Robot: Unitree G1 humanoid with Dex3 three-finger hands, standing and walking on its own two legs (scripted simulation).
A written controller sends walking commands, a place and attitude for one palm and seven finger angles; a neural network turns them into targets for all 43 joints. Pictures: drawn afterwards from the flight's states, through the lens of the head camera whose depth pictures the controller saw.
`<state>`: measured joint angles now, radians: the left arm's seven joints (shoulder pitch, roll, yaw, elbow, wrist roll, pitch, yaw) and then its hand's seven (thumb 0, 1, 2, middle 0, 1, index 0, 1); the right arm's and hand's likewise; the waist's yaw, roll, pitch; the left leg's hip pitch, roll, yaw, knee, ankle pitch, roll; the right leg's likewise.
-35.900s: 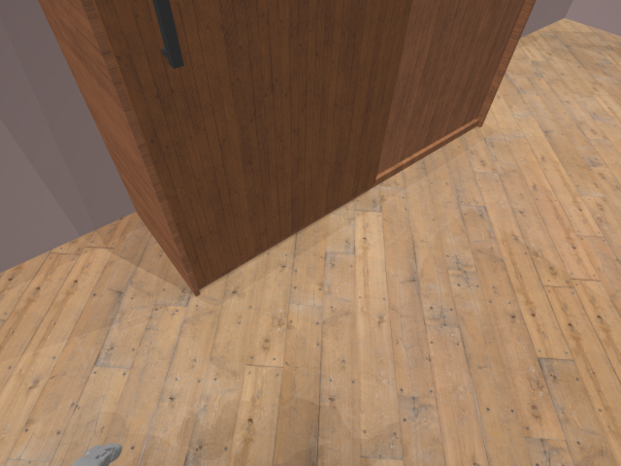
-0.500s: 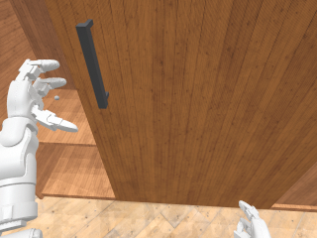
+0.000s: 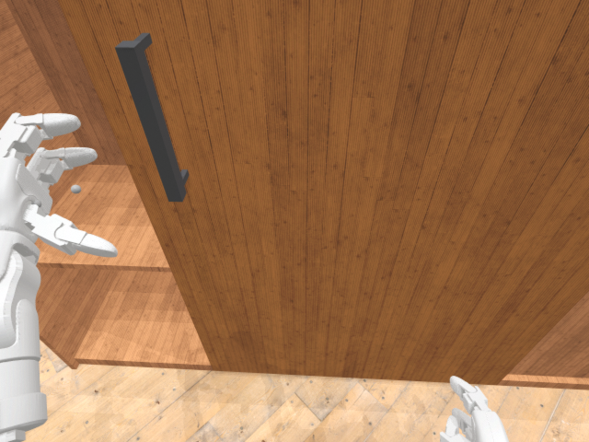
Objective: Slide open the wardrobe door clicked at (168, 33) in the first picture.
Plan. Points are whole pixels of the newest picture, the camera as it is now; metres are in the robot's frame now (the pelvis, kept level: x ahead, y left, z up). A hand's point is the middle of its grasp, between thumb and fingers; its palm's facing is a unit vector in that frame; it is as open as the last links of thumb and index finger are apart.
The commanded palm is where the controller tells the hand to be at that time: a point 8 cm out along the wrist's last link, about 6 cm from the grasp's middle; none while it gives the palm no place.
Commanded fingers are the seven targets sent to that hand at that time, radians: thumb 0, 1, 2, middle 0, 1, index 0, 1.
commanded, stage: draw the hand back to the body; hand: left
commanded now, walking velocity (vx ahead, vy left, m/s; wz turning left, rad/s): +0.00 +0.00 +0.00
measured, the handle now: (162, 125) +0.47 +0.24 +0.22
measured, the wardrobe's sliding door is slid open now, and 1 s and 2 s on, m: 0.50 0.50 0.50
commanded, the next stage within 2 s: step back with the hand held close in 1.60 s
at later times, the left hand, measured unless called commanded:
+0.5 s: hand (50, 260) +0.24 +0.29 +0.19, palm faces +0.15 -0.99 -0.04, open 14.7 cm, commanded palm +0.20 +0.33 +0.20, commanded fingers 0.00 -0.37 0.29 -0.24 -1.04 -0.24 -1.04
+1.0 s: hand (44, 278) +0.22 +0.29 +0.18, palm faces +0.46 -0.83 -0.32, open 11.0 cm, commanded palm +0.17 +0.32 +0.19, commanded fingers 0.00 0.54 0.73 -0.21 -0.51 -0.21 -0.51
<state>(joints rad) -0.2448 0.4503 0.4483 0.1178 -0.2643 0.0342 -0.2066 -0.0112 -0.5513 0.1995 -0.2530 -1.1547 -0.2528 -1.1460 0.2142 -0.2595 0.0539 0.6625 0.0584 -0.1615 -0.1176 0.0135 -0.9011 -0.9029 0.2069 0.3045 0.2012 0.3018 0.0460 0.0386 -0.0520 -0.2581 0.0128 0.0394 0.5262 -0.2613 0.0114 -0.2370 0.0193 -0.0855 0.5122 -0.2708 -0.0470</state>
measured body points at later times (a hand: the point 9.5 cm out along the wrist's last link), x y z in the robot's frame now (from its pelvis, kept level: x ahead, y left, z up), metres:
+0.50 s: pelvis -0.01 +0.02 +0.00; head -0.06 +0.00 +0.45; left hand +0.22 +0.34 +0.20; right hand +0.22 -0.19 -0.04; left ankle +0.01 +0.11 -0.74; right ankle +0.00 -0.09 -0.74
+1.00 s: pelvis +0.01 +0.02 +0.01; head -0.02 +0.01 +0.46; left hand +0.19 +0.33 +0.20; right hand +0.18 -0.21 -0.08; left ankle +0.01 +0.11 -0.74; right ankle +0.00 -0.09 -0.74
